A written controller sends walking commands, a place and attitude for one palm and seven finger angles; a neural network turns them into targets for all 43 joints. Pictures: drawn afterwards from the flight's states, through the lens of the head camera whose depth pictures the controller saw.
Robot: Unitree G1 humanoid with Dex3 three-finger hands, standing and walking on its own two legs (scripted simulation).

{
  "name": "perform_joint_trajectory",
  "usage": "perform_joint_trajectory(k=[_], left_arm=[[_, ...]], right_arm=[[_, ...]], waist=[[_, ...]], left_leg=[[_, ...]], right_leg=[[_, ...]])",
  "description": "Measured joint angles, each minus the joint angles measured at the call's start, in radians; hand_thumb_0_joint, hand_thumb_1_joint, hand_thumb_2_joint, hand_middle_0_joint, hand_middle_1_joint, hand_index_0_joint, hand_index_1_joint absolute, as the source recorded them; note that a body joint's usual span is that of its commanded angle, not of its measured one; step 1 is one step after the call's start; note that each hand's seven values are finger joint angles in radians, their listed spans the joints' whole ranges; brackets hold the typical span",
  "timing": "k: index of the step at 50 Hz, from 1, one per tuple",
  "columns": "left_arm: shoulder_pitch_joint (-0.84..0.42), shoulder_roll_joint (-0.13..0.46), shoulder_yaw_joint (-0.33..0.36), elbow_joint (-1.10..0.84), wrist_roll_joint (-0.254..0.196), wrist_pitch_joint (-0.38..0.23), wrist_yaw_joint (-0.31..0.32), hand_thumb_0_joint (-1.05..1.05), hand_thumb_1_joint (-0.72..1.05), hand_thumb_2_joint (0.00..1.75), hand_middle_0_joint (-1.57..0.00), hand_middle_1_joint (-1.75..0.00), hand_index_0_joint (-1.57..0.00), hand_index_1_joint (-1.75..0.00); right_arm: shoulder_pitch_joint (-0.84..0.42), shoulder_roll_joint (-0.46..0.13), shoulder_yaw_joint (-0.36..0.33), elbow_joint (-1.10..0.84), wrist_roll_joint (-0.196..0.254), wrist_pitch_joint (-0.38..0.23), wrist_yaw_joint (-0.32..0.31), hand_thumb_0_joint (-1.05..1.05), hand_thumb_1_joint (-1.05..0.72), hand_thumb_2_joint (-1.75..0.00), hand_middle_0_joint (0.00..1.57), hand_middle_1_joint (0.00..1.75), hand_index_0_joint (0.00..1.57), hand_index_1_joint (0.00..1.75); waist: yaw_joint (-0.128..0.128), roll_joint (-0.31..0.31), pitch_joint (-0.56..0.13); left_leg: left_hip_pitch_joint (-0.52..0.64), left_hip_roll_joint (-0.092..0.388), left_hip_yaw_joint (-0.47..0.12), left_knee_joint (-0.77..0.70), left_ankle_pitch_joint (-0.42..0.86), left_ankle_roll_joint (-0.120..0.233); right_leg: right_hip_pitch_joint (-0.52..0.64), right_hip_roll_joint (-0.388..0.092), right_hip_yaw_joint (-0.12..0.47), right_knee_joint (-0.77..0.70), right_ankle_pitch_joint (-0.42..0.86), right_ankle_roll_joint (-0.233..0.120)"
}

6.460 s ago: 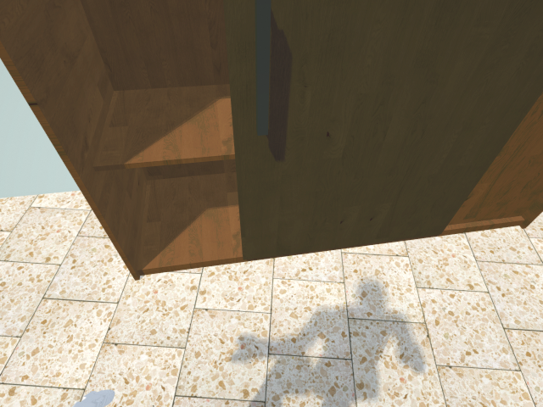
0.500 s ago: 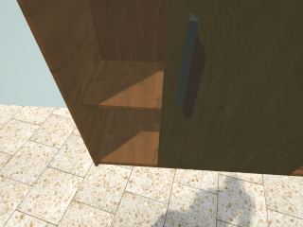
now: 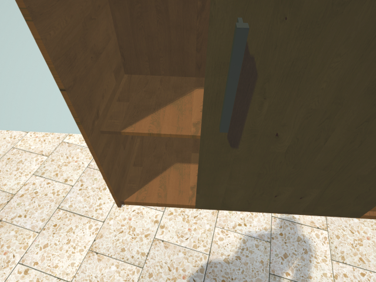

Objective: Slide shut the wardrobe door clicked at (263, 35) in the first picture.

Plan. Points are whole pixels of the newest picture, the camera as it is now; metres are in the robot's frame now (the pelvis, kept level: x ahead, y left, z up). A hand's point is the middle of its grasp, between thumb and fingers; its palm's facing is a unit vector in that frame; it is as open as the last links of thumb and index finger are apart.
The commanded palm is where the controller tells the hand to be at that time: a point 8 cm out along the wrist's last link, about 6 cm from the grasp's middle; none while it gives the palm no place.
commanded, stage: look again from close up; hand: right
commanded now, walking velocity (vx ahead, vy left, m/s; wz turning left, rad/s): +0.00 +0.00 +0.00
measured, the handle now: (230, 82) +0.59 -0.08 +0.12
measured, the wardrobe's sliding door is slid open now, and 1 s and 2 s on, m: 0.43 0.43 0.43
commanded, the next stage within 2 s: shuffle to correct the standing spot in 0.66 s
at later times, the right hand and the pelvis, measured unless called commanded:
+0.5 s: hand out of the picture +0.00 -0.16 -0.18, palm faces +0.04 +0.98 -0.18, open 7.4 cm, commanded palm none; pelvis +0.01 +0.01 +0.00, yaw +0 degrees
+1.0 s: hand out of the picture -0.01 -0.15 -0.18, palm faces +0.05 +0.99 -0.16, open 7.4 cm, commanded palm none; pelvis +0.03 +0.01 +0.00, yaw +0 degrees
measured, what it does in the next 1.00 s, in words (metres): stands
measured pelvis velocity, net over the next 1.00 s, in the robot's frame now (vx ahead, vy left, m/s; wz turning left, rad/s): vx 0.03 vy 0.01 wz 0.00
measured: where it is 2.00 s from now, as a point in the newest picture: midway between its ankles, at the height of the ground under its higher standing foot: outside the picture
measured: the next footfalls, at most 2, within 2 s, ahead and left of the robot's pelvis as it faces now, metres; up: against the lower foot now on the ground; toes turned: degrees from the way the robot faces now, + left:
left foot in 1.42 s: +0.11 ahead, +0.15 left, +0.00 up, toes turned -1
right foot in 1.72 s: +0.13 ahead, -0.07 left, +0.00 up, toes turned -7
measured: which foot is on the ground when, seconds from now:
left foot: down 0.00-1.00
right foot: down 0.00-1.00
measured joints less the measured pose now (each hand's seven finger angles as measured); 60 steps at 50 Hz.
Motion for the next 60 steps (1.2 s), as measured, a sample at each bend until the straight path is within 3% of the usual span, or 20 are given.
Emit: perform_joint_trajectory(k=[42,57,60], left_arm=[[0.005,-0.006,-0.011,0.022,0.003,-0.006,0.006,0.01,0.92,0.9,-0.2,-0.3,-0.2,-0.3],[0.068,-0.023,0.007,0.023,0.01,-0.014,0.009,0.0,0.91,0.9,-0.2,-0.3,-0.2,-0.3],[0.066,-0.024,0.009,0.022,0.011,-0.018,0.01,0.01,0.91,0.9,-0.2,-0.3,-0.2,-0.3]], right_arm=[[0.0,-0.003,-0.001,0.019,0.001,-0.001,0.005,0.01,-0.91,-0.9,0.2,0.3,0.2,0.3],[0.092,0.0,-0.026,0.034,-0.005,-0.007,0.024,0.0,-0.91,-0.9,0.19,0.3,0.2,0.3],[0.107,0.003,-0.03,0.043,-0.008,-0.009,0.022,0.0,-0.91,-0.9,0.2,0.3,0.2,0.3]], waist=[[-0.003,0.008,-0.009],[-0.007,0.005,-0.044],[-0.004,0.01,-0.039]], left_leg=[[0.036,-0.006,0.008,-0.018,-0.018,0.01],[0.031,-0.031,0.017,0.084,-0.142,0.029],[0.046,-0.03,0.028,0.106,-0.179,0.026]], right_leg=[[0.034,-0.005,0.007,-0.017,-0.015,0.012],[-0.006,-0.032,0.019,0.152,-0.169,0.018],[-0.005,-0.046,-0.009,0.199,-0.222,0.012]])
